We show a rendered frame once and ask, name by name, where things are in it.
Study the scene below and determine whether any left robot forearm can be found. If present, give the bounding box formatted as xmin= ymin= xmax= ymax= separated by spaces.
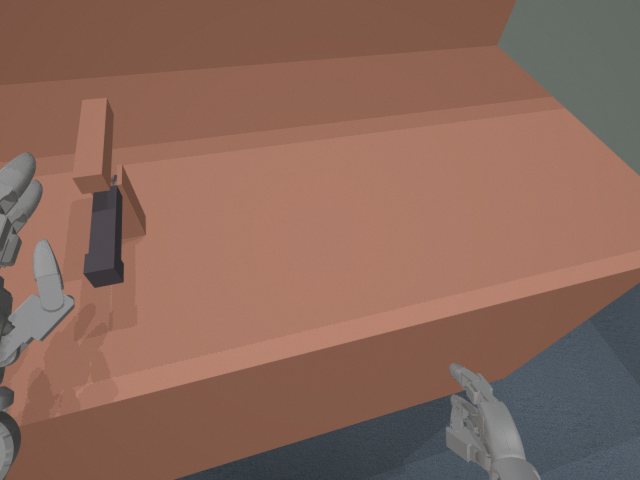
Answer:
xmin=0 ymin=386 xmax=21 ymax=480

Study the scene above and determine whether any right robot forearm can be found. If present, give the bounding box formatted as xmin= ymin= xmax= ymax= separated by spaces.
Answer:
xmin=489 ymin=457 xmax=541 ymax=480

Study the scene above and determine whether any robot left hand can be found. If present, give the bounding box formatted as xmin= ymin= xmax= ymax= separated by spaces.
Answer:
xmin=0 ymin=152 xmax=75 ymax=384

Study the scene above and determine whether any tap lever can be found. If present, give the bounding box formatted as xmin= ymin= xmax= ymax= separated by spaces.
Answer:
xmin=83 ymin=175 xmax=124 ymax=288

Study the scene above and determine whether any robot right hand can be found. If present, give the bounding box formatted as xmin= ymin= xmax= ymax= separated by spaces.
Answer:
xmin=446 ymin=363 xmax=526 ymax=474

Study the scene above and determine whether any counter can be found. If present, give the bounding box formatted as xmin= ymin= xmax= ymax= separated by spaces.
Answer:
xmin=0 ymin=0 xmax=640 ymax=480

